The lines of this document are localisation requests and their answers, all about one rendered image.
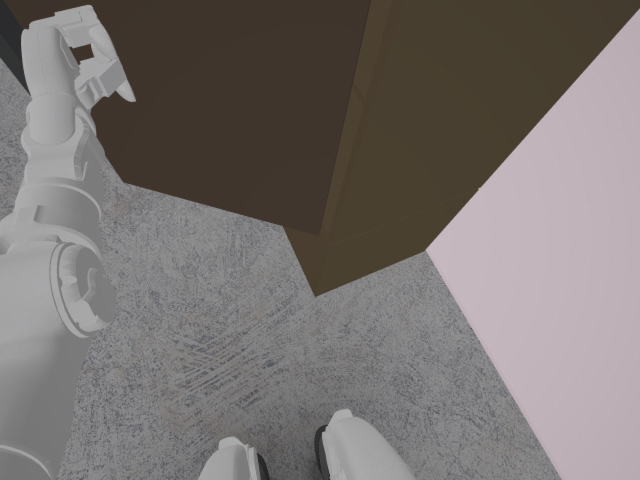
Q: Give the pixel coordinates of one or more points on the robot left upper arm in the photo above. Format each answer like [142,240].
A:
[53,300]

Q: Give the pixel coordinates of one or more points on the robot left hand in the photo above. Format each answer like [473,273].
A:
[50,67]

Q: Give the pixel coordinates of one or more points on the robot left shin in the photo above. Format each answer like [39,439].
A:
[229,441]

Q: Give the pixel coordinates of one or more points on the left robot forearm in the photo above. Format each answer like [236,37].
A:
[62,192]

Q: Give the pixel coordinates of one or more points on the robot left thigh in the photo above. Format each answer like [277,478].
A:
[232,463]

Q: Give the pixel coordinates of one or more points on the handle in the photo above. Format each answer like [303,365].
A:
[10,43]

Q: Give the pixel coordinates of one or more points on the cupboard door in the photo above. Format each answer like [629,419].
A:
[240,104]

